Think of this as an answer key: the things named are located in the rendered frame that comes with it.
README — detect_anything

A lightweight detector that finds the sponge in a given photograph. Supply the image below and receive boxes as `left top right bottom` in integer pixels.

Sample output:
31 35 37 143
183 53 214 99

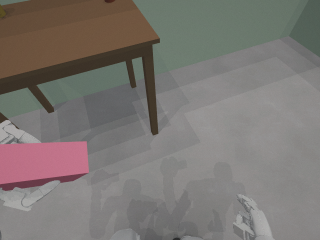
0 141 89 191

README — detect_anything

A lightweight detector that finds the right robot hand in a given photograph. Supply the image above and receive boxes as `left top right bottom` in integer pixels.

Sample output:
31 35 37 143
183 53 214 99
233 194 273 240

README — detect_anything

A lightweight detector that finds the left robot thigh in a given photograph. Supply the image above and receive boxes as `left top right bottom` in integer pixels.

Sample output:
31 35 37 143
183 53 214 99
110 229 140 240

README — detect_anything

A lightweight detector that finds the left robot hand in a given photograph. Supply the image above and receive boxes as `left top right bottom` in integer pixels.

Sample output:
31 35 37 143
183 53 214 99
0 120 60 212

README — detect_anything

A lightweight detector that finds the table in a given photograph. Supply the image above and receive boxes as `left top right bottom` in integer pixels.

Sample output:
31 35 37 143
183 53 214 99
0 0 160 136

